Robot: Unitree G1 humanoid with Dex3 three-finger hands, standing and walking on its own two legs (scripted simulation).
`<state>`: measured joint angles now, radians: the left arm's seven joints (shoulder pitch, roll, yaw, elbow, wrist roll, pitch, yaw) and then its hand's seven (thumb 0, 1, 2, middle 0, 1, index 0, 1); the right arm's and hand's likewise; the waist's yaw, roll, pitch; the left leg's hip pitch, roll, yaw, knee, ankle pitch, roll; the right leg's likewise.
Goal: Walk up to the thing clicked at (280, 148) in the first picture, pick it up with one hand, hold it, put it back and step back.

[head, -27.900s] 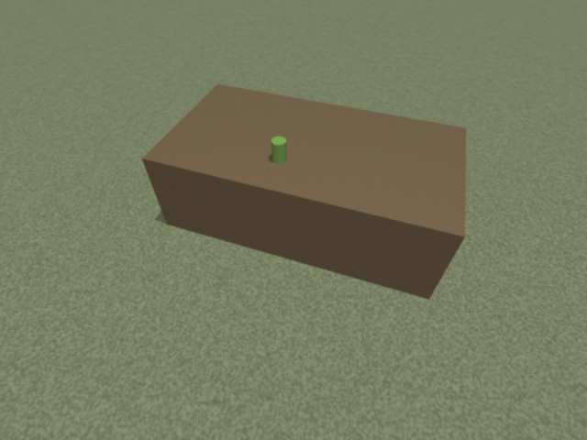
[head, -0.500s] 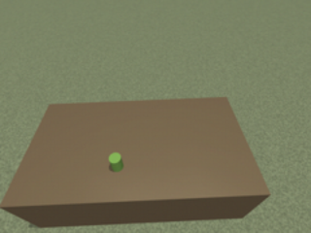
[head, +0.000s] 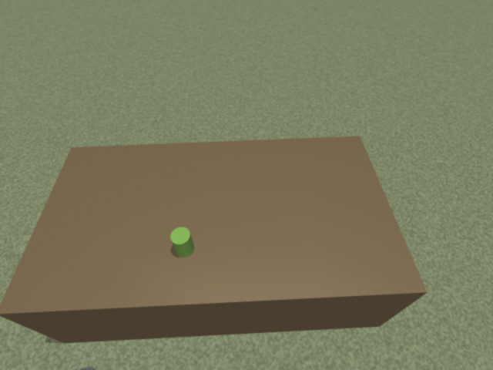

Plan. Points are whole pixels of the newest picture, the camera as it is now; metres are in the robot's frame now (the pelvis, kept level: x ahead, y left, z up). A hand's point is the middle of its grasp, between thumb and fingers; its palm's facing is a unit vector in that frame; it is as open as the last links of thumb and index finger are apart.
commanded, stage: step back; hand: left
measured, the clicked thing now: (182, 242) +0.50 +0.20 -0.34
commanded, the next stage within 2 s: none
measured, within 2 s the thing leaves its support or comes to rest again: neither
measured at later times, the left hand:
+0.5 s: hand out of the picture +0.04 +0.32 -0.17, palm faces -0.10 -0.93 -0.36, open 7.4 cm
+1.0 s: hand out of the picture -0.04 +0.30 -0.16, palm faces -0.05 -0.92 -0.39, open 7.4 cm
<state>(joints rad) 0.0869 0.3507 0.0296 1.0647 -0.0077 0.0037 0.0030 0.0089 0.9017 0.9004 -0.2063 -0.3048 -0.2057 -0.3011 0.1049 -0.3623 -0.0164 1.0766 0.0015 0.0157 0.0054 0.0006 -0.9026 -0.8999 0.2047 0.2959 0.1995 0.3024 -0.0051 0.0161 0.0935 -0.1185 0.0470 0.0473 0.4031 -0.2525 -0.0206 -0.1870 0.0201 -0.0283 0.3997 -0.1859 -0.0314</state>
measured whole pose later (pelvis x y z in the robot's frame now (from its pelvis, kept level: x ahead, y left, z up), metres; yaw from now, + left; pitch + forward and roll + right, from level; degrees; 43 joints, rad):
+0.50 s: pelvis -0.09 +0.06 -0.01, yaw -3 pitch -1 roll -2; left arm 0.11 0.40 0.06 0.86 0.02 0.07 0.02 0.01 0.90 0.90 -0.20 -0.30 -0.20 -0.30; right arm 0.17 -0.35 -0.05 0.90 -0.02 0.02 -0.02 0.00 -0.90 -0.90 0.21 0.30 0.20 0.30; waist -0.02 -0.04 0.20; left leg -0.25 0.02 0.02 0.56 -0.29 0.03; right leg -0.42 0.12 0.16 1.12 -0.49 0.03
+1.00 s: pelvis -0.20 +0.04 -0.03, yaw -1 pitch -2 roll +0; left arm 0.09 0.37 0.05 0.74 0.02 0.05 0.01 0.01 0.90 0.90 -0.21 -0.31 -0.21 -0.30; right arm 0.17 -0.41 -0.04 0.87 -0.01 0.03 -0.02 0.00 -0.90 -0.90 0.20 0.30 0.20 0.30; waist -0.01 0.00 0.18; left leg -0.25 -0.03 -0.03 0.67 -0.39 0.00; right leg -0.38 -0.03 -0.01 0.70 -0.29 0.00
